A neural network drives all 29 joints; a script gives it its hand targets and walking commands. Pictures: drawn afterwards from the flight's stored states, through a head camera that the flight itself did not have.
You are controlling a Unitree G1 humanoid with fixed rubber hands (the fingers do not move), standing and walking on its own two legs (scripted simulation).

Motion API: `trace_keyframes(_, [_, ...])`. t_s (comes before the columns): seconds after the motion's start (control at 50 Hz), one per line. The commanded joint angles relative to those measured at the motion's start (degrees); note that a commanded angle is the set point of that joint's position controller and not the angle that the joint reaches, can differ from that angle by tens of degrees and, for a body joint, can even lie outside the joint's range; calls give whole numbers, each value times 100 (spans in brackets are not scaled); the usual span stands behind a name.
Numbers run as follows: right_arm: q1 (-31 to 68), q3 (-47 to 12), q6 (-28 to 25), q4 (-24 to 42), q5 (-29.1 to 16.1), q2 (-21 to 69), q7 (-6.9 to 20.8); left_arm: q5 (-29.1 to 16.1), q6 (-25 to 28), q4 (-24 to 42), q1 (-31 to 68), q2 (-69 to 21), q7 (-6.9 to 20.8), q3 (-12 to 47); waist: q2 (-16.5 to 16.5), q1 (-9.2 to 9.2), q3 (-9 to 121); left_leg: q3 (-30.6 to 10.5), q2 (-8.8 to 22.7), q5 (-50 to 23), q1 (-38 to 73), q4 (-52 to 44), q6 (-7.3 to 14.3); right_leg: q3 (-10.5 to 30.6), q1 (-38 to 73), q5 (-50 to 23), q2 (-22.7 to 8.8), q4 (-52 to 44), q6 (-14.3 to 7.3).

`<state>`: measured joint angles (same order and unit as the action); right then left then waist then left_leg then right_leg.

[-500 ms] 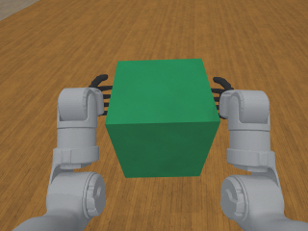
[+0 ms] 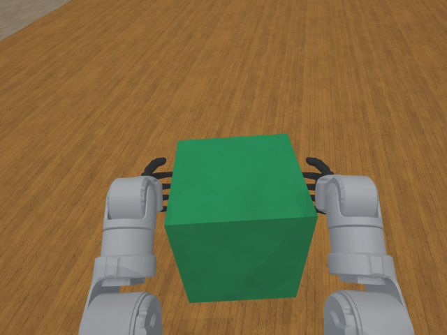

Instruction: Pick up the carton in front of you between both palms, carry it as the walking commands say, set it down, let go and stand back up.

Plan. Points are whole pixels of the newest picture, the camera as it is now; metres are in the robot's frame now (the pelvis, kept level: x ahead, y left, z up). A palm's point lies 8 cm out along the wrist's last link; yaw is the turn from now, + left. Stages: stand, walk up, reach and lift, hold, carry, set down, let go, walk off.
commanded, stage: carry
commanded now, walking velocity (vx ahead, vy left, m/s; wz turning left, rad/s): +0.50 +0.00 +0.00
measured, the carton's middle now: (237, 219) +0.35 -0.01 +0.01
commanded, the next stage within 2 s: none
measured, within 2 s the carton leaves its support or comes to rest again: neither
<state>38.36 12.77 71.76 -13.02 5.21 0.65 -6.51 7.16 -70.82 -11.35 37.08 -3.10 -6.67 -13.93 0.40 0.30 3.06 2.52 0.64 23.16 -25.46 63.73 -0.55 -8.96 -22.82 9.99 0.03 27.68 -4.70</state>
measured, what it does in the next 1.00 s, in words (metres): walks ahead: left foot, then right foot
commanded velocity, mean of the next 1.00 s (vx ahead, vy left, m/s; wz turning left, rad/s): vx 0.50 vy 0.00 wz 0.00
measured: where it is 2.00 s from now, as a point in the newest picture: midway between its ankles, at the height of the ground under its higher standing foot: (232, 186)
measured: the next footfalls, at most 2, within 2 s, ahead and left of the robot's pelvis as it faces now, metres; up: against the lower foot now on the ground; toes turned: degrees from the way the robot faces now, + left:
left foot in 0.32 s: +0.37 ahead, +0.11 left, +0.00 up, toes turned +8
right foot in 0.80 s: +0.70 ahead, -0.12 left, +0.00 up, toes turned -13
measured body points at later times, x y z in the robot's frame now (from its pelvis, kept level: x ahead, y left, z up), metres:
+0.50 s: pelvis +0.31 +0.04 +0.01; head +0.28 +0.05 +0.46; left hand +0.60 +0.17 +0.09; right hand +0.57 -0.13 +0.09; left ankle +0.33 +0.11 -0.74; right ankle +0.25 -0.08 -0.66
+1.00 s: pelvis +0.62 -0.03 +0.01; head +0.62 -0.04 +0.46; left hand +0.89 +0.13 +0.06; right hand +0.89 -0.18 +0.05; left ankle +0.57 +0.10 -0.66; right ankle +0.66 -0.11 -0.74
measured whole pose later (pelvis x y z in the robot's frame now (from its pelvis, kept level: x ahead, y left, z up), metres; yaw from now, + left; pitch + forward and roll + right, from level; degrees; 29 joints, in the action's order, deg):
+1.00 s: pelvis +0.62 -0.03 +0.01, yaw +0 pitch +4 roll +0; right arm 7.3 5.6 68.6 14.2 8.1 7.5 -5.3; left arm 7.2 -67.2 12.9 7.3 -7.5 -5.0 -5.3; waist 1.4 1.2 5.3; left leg 4.0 5.0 18.1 -28.7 62.0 0.3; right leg -13.2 -18.6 8.5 -2.7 23.0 -3.6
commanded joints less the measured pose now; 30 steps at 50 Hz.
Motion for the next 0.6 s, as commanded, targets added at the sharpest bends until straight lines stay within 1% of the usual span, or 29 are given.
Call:
trace_keyframes(0.0, [3715,-3448,-299,1224,-2510,7175,1339,-2830,209,1263,4002,-7004,1441,3595,-572,68,2691,-144,316,-270,-1082,-764,-105,2121,3207,-1875,-1754,-1175,-502])
trace_keyframes(0.04, [3017,-3693,-416,1473,-2376,7214,1264,-2841,275,1594,3476,-7053,1490,3839,-658,95,2725,64,244,-315,-1014,-1375,-151,1779,3375,-2237,-1666,-1201,-499])
trace_keyframes(0.1, [2062,-4074,-590,1856,-2142,7120,1201,-2781,377,1972,2597,-6931,1604,4219,-802,110,2598,331,167,-912,-1090,-2238,-161,1282,3658,-2874,-1458,-1110,-384])
trace_keyframes(0.16, [1386,-4434,-682,2445,-2004,6905,1230,-2646,462,2410,1706,-6639,1690,4545,-933,124,2319,511,83,-1545,-953,-2921,-109,939,3732,-3341,-1341,-1104,-276])
trace_keyframes(0.22, [782,-4727,-650,3031,-1997,6549,1322,-2488,477,2905,899,-6234,1704,4783,-987,145,1941,691,-36,-1988,-687,-3581,-21,626,3705,-3693,-1226,-957,-201])
trace_keyframes(0.24, [576,-4772,-607,3142,-1996,6395,1358,-2440,452,2946,624,-6150,1708,4819,-991,150,1869,802,-87,-2090,-413,-3803,23,522,3612,-3884,-1197,-821,-140])
trace_keyframes(0.26, [330,-4778,-532,3180,-2034,6321,1398,-2415,406,2923,292,-6076,1707,4799,-979,124,1897,944,-167,-2171,143,-4038,90,393,3373,-4098,-1181,-526,-48])
trace_keyframes(0.28, [28,-4745,-463,3186,-2060,6258,1446,-2394,344,2973,27,-5929,1703,4775,-800,29,2039,1162,-278,-2275,1111,-4319,163,129,2898,-4081,-1079,93,98])
trace_keyframes(0.3, [-304,-4670,-399,3163,-2044,6132,1493,-2363,275,3028,-181,-5787,1705,4767,-590,-54,2294,1018,-120,-1974,2309,-4119,272,-5,2071,-3529,-977,795,256])
trace_keyframes(0.32, [-397,-4611,-328,3172,-2021,5917,1519,-2369,201,3111,-69,-5582,1717,4762,121,-168,2639,-494,1010,-1724,3315,-4069,504,-86,1057,-1581,-801,2133,474])
trace_keyframes(0.34, [-314,-4519,-309,2995,-1970,5789,1552,-2420,91,3216,124,-5530,1713,4822,1487,-157,2652,-2867,2226,-1481,4460,-4458,1388,123,-1043,877,8,3466,626])
trace_keyframes(0.36, [-387,-4534,-259,2974,-2037,5823,1572,-2428,39,3197,192,-5433,1715,4837,1433,-164,2288,-3213,2358,-1719,4349,-4699,1615,659,-1947,1904,-10,4288,494])
trace_keyframes(0.38, [-260,-4542,-220,3037,-2112,5889,1587,-2451,20,3122,271,-5514,1720,4835,1006,-150,2034,-2709,2183,-2099,3931,-4701,1482,885,-2076,1846,-293,4467,380])
trace_keyframes(0.4, [-116,-4572,-193,3089,-2172,5966,1603,-2470,24,3055,280,-5604,1724,4829,366,-135,1918,-2254,2072,-2188,3493,-4749,1305,949,-1964,1552,-518,4290,339])
trace_keyframes(0.42, [49,-4627,-181,3148,-2240,6017,1619,-2471,34,2986,249,-5693,1719,4818,32,-97,1742,-1803,1963,-1966,2941,-4958,1081,959,-1724,1231,-702,3840,358])
trace_keyframes(0.44, [157,-4665,-173,3193,-2301,6037,1638,-2455,42,2937,225,-5752,1703,4804,89,-80,1660,-1400,1823,-1546,2547,-5181,924,892,-1460,1026,-753,3378,405])
trace_keyframes(0.46, [201,-4691,-168,3200,-2342,6047,1658,-2417,49,2900,184,-5778,1682,4793,286,-84,1599,-1091,1711,-1255,2334,-5361,859,738,-1283,832,-700,3035,454])
trace_keyframes(0.5, [137,-4687,-158,3169,-2378,6015,1696,-2358,61,2837,89,-5835,1638,4775,573,-85,1456,-729,1591,-863,2132,-5665,859,559,-1242,464,-708,2412,579])
trace_keyframes(0.52, [102,-4683,-155,3150,-2384,5991,1712,-2326,63,2828,59,-5841,1617,4769,597,-90,1364,-614,1564,-838,2142,-5763,881,483,-1335,263,-727,2056,633])
trace_keyframes(0.54, [91,-4686,-153,3150,-2386,5968,1725,-2296,64,2822,33,-5836,1598,4766,576,-90,1270,-461,1508,-959,2146,-5793,859,397,-1358,6,-731,1699,665])
trace_keyframes(0.58, [46,-4676,-148,3174,-2373,5899,1737,-2266,63,2839,-21,-5808,1570,4776,585,-97,1138,-152,1390,-1394,2184,-5770,776,206,-1296,-427,-675,1194,681])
